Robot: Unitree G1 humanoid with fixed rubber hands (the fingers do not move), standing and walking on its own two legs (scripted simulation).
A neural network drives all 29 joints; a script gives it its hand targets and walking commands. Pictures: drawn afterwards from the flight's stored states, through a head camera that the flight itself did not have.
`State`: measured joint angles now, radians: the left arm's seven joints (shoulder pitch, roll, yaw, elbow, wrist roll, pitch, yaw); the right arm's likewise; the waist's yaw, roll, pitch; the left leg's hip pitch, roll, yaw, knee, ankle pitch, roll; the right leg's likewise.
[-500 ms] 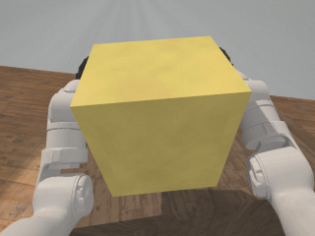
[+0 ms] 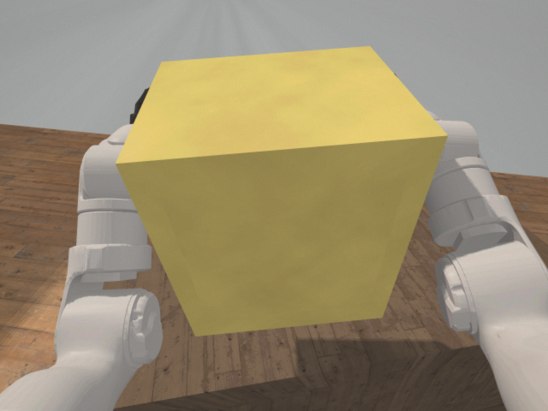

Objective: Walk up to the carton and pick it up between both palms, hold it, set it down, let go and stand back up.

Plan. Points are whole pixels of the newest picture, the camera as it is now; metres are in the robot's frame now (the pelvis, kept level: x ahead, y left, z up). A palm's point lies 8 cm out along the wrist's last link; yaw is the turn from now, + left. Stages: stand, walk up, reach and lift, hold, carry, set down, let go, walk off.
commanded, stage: hold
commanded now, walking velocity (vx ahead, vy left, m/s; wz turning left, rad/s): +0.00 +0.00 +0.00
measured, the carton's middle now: (278, 197) +0.30 +0.00 +0.25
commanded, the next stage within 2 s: none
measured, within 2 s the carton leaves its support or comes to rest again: neither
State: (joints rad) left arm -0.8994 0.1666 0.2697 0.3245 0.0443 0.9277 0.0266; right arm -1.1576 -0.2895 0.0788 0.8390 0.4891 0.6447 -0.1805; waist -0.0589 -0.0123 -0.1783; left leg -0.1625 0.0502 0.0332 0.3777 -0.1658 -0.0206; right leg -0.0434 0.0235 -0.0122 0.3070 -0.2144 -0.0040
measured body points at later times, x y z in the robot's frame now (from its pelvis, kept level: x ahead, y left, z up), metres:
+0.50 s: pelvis +0.00 +0.00 +0.00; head -0.10 +0.01 +0.44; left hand +0.37 +0.17 +0.30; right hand +0.39 -0.15 +0.33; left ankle +0.03 +0.13 -0.75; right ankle -0.03 -0.11 -0.75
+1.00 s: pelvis -0.01 +0.00 +0.00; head -0.12 +0.00 +0.44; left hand +0.36 +0.17 +0.32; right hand +0.37 -0.16 +0.34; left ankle +0.03 +0.13 -0.75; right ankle -0.03 -0.11 -0.75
